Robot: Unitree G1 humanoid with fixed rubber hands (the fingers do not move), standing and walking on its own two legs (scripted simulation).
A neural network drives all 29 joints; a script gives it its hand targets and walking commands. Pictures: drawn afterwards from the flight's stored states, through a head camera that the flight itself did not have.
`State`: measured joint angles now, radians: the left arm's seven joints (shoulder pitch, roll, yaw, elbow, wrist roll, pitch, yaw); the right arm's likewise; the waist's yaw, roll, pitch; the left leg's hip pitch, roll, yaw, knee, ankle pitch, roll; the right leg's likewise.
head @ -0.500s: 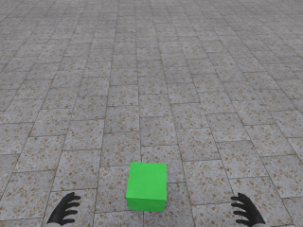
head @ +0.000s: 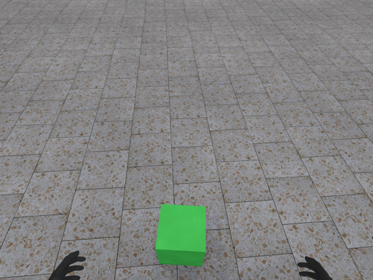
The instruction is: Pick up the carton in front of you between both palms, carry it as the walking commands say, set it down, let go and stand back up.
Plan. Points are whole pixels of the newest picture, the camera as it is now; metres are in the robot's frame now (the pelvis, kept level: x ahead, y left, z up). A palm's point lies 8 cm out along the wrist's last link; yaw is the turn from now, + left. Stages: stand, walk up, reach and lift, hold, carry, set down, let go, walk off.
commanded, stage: stand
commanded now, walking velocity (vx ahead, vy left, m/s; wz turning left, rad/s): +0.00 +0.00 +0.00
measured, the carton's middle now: (181, 235) +0.43 +0.03 -0.65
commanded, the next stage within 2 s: none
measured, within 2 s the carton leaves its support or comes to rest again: neither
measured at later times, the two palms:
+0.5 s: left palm out of the picture +0.08 +0.30 -0.09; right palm out of the picture +0.09 -0.30 -0.09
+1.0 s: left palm out of the picture +0.07 +0.30 -0.10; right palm out of the picture +0.07 -0.31 -0.09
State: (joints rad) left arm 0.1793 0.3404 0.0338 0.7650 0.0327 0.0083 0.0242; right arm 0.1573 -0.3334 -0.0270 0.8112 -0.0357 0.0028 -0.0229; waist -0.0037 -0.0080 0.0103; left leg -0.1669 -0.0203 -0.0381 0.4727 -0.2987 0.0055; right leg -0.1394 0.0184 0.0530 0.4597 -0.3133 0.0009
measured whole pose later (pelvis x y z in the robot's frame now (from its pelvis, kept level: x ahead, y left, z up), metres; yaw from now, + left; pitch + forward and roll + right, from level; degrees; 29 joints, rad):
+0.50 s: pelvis -0.02 +0.00 +0.01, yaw +0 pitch -2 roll +0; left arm 0.17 0.36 0.02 0.90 0.03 0.00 0.02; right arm 0.14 -0.36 -0.02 0.93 -0.03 -0.01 -0.02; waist 0.00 0.00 0.02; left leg -0.13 -0.01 -0.04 0.40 -0.24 0.00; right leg -0.10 0.02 0.05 0.39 -0.25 0.00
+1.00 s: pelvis -0.03 +0.00 +0.01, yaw +0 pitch -2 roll +0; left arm 0.14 0.38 0.02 0.98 0.02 -0.01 0.01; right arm 0.13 -0.38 -0.01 1.01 -0.02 -0.01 -0.01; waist 0.00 0.00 0.03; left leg -0.12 -0.01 -0.04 0.36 -0.20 0.00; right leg -0.09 0.02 0.04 0.35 -0.22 0.00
